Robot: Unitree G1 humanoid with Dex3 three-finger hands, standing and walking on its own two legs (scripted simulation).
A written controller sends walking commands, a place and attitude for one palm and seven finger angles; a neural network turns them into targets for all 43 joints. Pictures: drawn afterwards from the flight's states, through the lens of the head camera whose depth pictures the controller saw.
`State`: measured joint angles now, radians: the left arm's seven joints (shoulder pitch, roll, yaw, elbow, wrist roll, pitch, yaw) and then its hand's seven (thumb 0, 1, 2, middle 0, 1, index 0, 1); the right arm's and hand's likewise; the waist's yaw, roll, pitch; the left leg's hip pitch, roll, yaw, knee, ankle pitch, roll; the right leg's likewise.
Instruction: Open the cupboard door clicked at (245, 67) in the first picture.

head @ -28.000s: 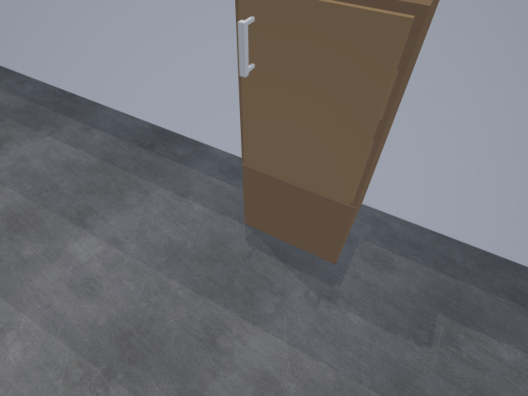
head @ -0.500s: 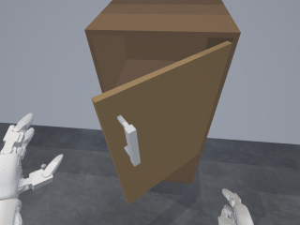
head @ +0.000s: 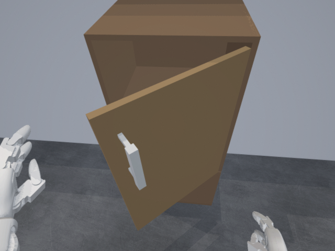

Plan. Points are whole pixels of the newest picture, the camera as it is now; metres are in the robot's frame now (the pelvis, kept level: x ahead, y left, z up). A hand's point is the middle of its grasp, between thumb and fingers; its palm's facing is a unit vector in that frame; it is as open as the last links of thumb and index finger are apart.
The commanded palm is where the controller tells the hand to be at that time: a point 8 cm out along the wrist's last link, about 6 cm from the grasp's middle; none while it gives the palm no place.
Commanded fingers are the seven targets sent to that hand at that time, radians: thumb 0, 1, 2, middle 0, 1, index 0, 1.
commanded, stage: draw the hand back to the body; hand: left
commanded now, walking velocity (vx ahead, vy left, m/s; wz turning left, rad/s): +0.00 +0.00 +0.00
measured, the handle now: (132, 162) +0.27 +0.12 +0.11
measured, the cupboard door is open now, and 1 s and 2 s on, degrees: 42 42 42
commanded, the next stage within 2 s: step back with the hand held close in 0.02 s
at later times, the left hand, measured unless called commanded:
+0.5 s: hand (21, 207) +0.15 +0.28 +0.14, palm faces +0.30 -0.82 -0.49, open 7.4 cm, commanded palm +0.09 +0.32 +0.17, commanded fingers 0.00 0.90 0.90 -0.20 -0.30 -0.20 -0.30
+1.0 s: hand out of the picture +0.02 +0.33 +0.15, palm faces +0.49 -0.78 -0.39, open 7.5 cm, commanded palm -0.06 +0.37 +0.17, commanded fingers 0.00 0.90 0.90 -0.20 -0.30 -0.20 -0.30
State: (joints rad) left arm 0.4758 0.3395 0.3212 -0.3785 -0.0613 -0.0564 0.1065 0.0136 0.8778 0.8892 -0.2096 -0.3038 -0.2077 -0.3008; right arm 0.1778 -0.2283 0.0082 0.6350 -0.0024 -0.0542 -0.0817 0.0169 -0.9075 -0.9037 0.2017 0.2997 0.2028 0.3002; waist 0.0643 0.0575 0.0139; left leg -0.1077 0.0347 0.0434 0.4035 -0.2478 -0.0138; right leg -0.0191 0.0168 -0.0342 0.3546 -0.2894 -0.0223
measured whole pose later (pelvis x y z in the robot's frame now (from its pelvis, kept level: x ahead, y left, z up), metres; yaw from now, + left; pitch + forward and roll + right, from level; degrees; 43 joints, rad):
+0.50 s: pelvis -0.06 +0.03 +0.00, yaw -2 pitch -1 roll -1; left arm 0.56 0.42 0.36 -0.48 -0.05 -0.09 0.11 0.01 0.89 0.89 -0.21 -0.30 -0.21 -0.30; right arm 0.17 -0.23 -0.01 0.54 0.02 0.04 -0.09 0.02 -0.91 -0.90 0.20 0.30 0.20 0.30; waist 0.01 0.02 0.05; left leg -0.27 0.03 0.08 0.47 -0.19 0.02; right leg -0.20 0.01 0.00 0.43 -0.22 0.01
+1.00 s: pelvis -0.19 +0.06 -0.02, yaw +2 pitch -3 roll -3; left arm 0.45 0.38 0.40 -0.51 -0.01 -0.19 0.17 0.01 0.88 0.89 -0.21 -0.30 -0.21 -0.30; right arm 0.22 -0.21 0.00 0.63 -0.01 -0.09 -0.10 0.02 -0.91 -0.90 0.20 0.30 0.20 0.30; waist 0.01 0.01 0.07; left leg -0.40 0.00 0.01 0.67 -0.21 0.06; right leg -0.49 0.03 0.05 0.89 -0.40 0.03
